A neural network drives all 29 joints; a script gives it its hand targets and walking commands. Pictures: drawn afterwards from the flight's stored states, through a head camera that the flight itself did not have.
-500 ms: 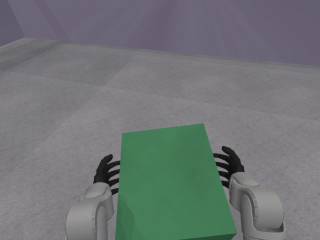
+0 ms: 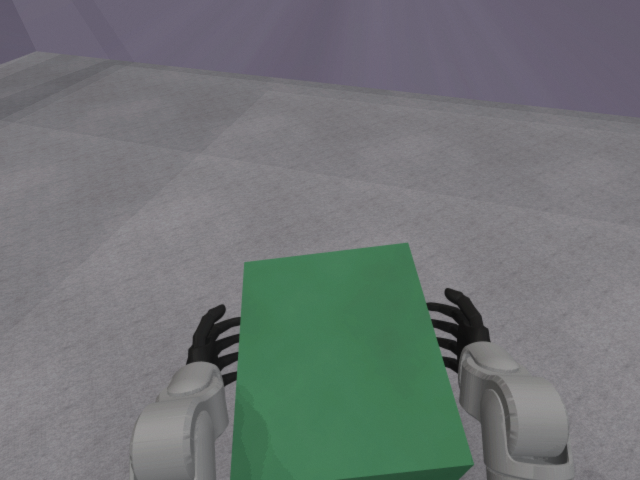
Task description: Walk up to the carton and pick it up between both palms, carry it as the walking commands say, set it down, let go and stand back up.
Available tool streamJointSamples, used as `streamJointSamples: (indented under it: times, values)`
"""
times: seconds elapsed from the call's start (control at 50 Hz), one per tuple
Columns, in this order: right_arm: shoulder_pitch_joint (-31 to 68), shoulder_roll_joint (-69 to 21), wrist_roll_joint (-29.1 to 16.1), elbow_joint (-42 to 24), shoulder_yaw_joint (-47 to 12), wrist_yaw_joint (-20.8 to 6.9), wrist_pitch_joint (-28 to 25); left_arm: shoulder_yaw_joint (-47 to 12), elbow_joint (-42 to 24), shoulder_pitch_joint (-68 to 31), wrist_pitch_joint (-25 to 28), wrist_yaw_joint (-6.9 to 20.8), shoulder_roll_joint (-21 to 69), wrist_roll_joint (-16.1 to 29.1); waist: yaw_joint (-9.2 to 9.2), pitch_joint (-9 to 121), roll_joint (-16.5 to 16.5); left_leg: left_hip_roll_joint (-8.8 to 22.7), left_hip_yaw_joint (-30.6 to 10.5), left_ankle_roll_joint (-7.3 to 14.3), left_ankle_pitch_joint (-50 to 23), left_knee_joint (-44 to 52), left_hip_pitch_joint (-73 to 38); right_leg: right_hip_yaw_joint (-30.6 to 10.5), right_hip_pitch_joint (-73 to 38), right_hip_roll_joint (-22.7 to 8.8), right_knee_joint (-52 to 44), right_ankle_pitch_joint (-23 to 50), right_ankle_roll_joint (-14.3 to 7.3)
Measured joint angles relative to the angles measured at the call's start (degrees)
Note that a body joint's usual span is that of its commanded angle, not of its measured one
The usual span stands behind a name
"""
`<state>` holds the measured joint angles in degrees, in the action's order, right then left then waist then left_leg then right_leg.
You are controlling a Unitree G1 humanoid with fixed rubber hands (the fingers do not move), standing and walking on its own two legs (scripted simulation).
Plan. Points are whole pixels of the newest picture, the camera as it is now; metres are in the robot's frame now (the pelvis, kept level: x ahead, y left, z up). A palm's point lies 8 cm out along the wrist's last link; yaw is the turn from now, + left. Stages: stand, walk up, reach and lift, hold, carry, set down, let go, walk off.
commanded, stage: carry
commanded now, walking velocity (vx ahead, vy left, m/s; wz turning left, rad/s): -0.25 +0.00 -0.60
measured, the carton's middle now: (342, 387) +0.25 +0.00 +0.00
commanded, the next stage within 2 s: none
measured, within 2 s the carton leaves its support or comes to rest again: neither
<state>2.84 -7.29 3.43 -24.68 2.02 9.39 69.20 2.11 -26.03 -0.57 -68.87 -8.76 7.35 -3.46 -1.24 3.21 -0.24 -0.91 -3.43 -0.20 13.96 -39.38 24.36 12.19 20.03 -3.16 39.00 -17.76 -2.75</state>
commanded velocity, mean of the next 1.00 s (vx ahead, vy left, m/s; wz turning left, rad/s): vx -0.03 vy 0.00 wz -0.07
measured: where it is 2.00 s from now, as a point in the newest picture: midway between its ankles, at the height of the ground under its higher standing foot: outside the picture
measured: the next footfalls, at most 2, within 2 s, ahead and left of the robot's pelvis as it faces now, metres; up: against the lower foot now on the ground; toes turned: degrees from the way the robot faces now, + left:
right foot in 0.46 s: -0.06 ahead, -0.09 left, +0.00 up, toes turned -18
left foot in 0.76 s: -0.02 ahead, +0.13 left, +0.00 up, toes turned -2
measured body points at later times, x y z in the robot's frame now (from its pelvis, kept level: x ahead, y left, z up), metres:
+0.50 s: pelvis -0.08 +0.01 +0.00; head -0.07 +0.00 +0.45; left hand +0.20 +0.12 +0.09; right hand +0.16 -0.18 +0.08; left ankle +0.03 +0.12 -0.71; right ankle -0.10 -0.08 -0.72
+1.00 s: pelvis -0.12 +0.00 +0.01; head -0.12 +0.00 +0.46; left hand +0.15 +0.12 +0.09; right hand +0.12 -0.18 +0.10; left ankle -0.06 +0.13 -0.72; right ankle -0.10 -0.08 -0.72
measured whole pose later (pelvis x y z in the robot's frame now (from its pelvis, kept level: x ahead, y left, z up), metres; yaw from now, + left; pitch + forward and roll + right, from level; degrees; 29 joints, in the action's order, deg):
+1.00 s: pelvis -0.12 +0.00 +0.01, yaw -8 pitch +2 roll +1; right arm 2.9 -7.3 2.9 -28.7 1.8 9.7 68.6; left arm 1.1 -29.6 0.2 -68.0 -9.2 7.4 -3.3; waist -1.2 3.9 -0.4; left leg 3.0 5.4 -0.3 13.5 -33.8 22.6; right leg 9.8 22.5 -2.4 36.1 -16.4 -3.7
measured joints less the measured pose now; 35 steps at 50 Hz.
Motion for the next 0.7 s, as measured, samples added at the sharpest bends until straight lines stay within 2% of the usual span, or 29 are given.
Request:
streamJointSamples:
  times: [0.06, 0.1, 0.14, 0.2, 0.24, 0.3, 0.36, 0.44, 0.46, 0.48, 0.54, 0.6, 0.66, 0.7]
  values:
    - [0.0, 0.0, 0.0, -0.3, 0.0, 0.1, 0.0, 0.0, -0.1, -0.1, 0.0, 0.1, 0.0, 0.0, 0.0, -1.3, 0.0, 0.2, 0.2, 0.0, 3.4, -5.7, 0.0, -0.1, 0.9, 0.0, 1.3, 0.1, 0.0]
    - [0.2, 0.0, 0.0, -0.4, 0.0, 0.1, -0.1, 0.0, -0.3, -0.3, 0.0, 0.1, 0.0, 0.0, 0.01, -1.6, -0.1, 0.3, 0.3, 0.1, 6.1, -5.1, 0.0, -0.2, 2.7, 0.1, 1.8, 0.6, 0.0]
    - [1.4, 0.0, -0.2, -0.2, 0.0, 0.0, -0.3, 0.3, -1.3, -0.5, 0.1, -0.2, 0.0, 0.0, 0.02, -4.1, -1.2, 0.4, 1.8, 0.9, 5.0, -4.9, 0.0, -1.5, 3.3, 0.0, 2.0, 1.2, 0.0]
    - [1.4, 0.0, -0.2, -0.5, 0.0, -0.2, -0.8, 0.3, -1.7, -0.5, 0.3, -0.4, 0.0, 0.0, 0.09, -6.2, -0.7, 1.9, 3.8, 2.0, 3.7, -4.5, 0.0, -2.3, 6.8, 0.4, 14.6, -6.9, 0.0]
    - [0.2, 0.0, -0.2, -1.0, 0.0, -0.4, -1.5, 0.0, -1.9, -0.9, -0.1, -0.5, 0.0, 0.1, 0.07, -6.2, -0.6, 2.7, 4.4, 2.1, 2.7, -3.0, 0.0, -2.8, 8.0, 0.5, 23.5, -7.6, 0.0]
    - [0.0, -0.1, -0.2, -2.0, 0.0, -0.4, -1.8, -0.2, -2.3, -1.1, 0.2, -0.4, 0.0, 0.1, 0.03, -5.4, -0.7, 3.5, 5.5, 2.1, 0.1, 0.6, 0.2, -3.5, 7.7, 0.4, 27.2, -7.7, 0.0]
    - [0.0, -0.1, -0.2, -2.8, 0.0, -0.3, -2.1, -0.3, -2.8, -1.3, 0.6, -0.3, 0.0, 0.1, -0.02, -4.7, -0.7, 3.7, 6.7, 2.1, -2.8, 4.4, 0.3, -3.8, 5.4, 0.4, 21.7, -7.9, 0.0]
    - [0.4, 0.0, -0.2, -3.8, 0.0, -0.3, -2.3, -0.3, -3.6, -1.8, 0.9, -0.2, -0.1, 0.1, -0.06, -4.3, -0.4, 3.7, 8.0, 1.6, -4.8, 6.2, 0.7, -3.9, -1.0, 0.8, 4.3, -8.8, 0.0]
    - [0.4, 0.0, -0.2, -3.8, 0.0, -0.3, -2.3, -0.3, -3.6, -1.8, 0.9, -0.2, -0.1, 0.1, -0.05, -4.1, -0.3, 3.7, 8.4, 1.3, -4.9, 5.9, 1.0, -3.9, -2.9, 0.8, -1.2, -8.0, 0.0]
    - [0.3, 0.0, -0.2, -3.8, 0.0, -0.3, -2.3, -0.4, -3.6, -1.7, 0.9, -0.2, 0.0, 0.1, 0.02, -4.1, 0.1, 4.0, 8.5, 1.2, -4.8, 5.6, 1.1, -3.9, -3.1, 0.9, -2.9, -3.5, 0.0]
    - [-1.0, 0.0, -0.2, -4.1, -0.1, -0.3, -1.8, -0.9, -3.6, -0.8, 0.2, -0.2, 0.0, 0.1, -0.02, -3.6, 0.1, 4.0, 8.6, 1.2, 2.6, -1.4, 1.8, -3.9, -3.0, 1.0, -2.4, -1.8, -0.1]
    - [-0.8, 0.0, -0.2, -4.4, -0.1, -0.2, -0.7, -1.0, -3.6, -0.2, 0.1, -0.2, 0.0, 0.1, 0.0, -1.8, 0.1, 4.0, 8.5, 1.2, 3.0, -10.7, 2.2, -3.9, -2.5, 1.0, -3.3, -1.6, -0.5]
    - [-0.2, 0.0, -0.1, -5.2, -0.1, 0.2, -0.7, -1.0, -3.6, -0.6, 0.8, -0.1, 0.0, 0.1, 0.03, 0.3, 0.2, 4.1, 8.5, 1.2, 4.0, -10.7, 2.1, -3.4, -0.2, 1.0, -3.8, -0.8, -0.7]
    - [0.3, 0.0, -0.1, -5.8, 0.0, 0.4, -0.7, -1.0, -3.6, -0.8, 1.6, 0.1, 0.0, 0.1, 0.05, 0.4, 0.2, 4.0, 8.4, 1.2, 5.6, -6.4, 1.1, -2.9, 0.9, 1.0, -3.8, -0.4, -0.9]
